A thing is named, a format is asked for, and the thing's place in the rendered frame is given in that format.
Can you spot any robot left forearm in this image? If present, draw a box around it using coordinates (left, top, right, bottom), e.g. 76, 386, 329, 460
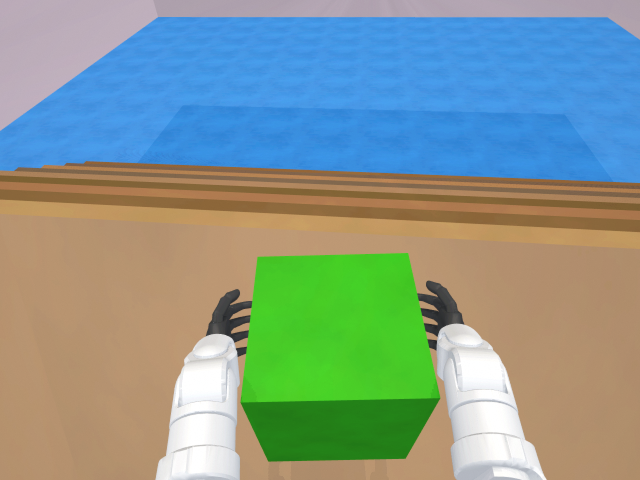
155, 334, 240, 480

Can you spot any carton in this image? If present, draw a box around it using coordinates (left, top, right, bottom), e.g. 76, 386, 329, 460
240, 253, 440, 462

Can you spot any robot right hand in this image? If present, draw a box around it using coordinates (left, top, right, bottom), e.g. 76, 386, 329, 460
417, 281, 465, 351

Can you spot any robot left hand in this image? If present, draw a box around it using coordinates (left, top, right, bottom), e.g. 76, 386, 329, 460
206, 289, 252, 357

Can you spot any robot right forearm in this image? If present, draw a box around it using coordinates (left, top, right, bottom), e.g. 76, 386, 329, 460
437, 324, 547, 480

